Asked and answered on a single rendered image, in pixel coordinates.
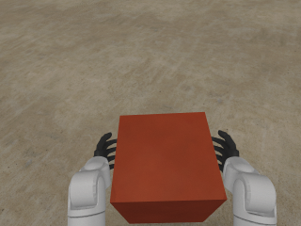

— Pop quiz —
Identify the carton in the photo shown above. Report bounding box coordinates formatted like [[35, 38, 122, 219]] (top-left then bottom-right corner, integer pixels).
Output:
[[110, 112, 227, 224]]

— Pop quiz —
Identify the robot right forearm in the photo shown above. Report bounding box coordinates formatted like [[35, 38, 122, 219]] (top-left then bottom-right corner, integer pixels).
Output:
[[223, 156, 277, 226]]

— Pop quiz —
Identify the robot left hand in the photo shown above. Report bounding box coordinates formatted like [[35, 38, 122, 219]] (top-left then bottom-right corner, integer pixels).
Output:
[[93, 132, 118, 170]]

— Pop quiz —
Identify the robot left forearm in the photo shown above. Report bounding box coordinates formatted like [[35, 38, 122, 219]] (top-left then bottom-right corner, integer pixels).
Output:
[[67, 156, 111, 226]]

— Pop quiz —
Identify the robot right hand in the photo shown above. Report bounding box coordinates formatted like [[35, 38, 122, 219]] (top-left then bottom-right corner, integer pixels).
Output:
[[211, 130, 240, 173]]

